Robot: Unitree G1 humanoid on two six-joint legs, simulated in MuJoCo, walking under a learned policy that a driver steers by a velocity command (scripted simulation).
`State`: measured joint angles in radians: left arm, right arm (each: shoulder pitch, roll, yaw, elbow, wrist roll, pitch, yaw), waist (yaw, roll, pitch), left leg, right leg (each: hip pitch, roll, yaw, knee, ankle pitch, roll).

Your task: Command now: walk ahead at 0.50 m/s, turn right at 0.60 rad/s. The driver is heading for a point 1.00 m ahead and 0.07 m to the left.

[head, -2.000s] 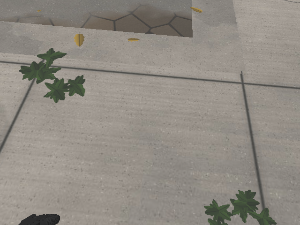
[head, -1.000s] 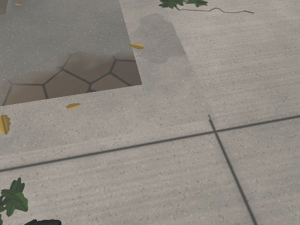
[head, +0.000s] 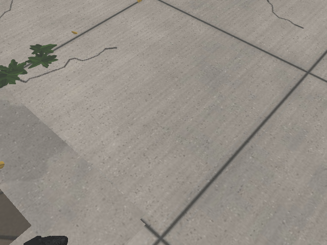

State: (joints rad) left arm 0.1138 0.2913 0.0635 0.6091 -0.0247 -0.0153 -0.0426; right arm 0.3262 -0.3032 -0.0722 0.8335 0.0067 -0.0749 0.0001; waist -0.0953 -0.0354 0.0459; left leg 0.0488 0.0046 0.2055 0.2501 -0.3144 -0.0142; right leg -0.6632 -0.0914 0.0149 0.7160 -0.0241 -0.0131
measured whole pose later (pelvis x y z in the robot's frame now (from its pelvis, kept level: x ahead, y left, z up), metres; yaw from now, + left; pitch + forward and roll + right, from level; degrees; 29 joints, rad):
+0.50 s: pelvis +0.28 -0.04 +0.01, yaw -7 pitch +1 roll -1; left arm 0.35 0.28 0.05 0.76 -0.01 -0.07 -0.01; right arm 0.08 -0.28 -0.03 0.75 0.01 -0.08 0.03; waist 0.07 0.05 0.03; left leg -0.65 0.10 -0.03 0.61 0.10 -0.03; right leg -0.01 0.09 0.01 0.25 -0.26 -0.07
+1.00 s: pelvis +0.57 -0.03 +0.01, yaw -7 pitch +2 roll +2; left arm 0.12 0.28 0.04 0.73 -0.01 -0.06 -0.01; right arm 0.34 -0.28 -0.04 0.86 0.01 -0.08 0.02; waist -0.08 -0.04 0.02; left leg -0.05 -0.06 0.04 0.22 -0.21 0.05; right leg -0.66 -0.12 0.05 0.67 0.02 0.02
